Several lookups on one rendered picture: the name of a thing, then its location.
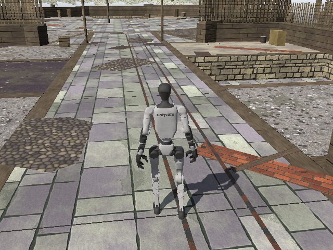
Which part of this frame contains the left robot upper arm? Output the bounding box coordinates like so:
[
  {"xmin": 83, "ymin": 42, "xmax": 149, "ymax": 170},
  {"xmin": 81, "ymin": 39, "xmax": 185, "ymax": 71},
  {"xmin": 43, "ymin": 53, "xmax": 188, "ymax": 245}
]
[{"xmin": 142, "ymin": 106, "xmax": 154, "ymax": 136}]

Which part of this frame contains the robot right forearm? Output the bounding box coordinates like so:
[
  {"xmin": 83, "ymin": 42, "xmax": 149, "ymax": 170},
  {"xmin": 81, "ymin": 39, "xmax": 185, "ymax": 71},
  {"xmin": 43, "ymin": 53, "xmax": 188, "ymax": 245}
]
[{"xmin": 185, "ymin": 126, "xmax": 196, "ymax": 151}]

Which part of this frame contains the left robot hand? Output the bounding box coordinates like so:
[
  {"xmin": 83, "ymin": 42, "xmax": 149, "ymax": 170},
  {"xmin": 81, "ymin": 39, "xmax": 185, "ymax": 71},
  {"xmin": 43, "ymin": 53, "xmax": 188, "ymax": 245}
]
[{"xmin": 136, "ymin": 153, "xmax": 148, "ymax": 169}]

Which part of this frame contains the robot left forearm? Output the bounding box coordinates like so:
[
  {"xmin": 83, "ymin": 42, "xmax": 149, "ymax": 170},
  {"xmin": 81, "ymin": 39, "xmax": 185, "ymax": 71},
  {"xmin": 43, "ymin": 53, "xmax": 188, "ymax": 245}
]
[{"xmin": 137, "ymin": 128, "xmax": 147, "ymax": 155}]

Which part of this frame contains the right robot upper arm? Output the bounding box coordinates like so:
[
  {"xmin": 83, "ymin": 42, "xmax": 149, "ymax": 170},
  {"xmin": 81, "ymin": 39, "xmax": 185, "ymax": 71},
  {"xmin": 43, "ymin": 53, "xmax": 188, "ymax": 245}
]
[{"xmin": 176, "ymin": 105, "xmax": 190, "ymax": 134}]

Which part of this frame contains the humanoid robot torso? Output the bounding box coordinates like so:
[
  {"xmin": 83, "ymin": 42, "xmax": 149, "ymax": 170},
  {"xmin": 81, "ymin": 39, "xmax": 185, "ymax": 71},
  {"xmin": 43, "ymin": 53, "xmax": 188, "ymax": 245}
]
[{"xmin": 153, "ymin": 103, "xmax": 178, "ymax": 156}]

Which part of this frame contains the right robot hand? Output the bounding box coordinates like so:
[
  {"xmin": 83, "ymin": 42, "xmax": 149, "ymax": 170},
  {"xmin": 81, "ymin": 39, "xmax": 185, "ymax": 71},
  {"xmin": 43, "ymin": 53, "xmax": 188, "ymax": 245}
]
[{"xmin": 186, "ymin": 149, "xmax": 198, "ymax": 163}]

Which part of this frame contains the robot left thigh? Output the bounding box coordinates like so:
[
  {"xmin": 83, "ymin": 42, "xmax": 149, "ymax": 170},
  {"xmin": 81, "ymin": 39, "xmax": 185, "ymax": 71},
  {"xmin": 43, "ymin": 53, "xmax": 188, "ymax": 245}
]
[{"xmin": 149, "ymin": 145, "xmax": 160, "ymax": 181}]

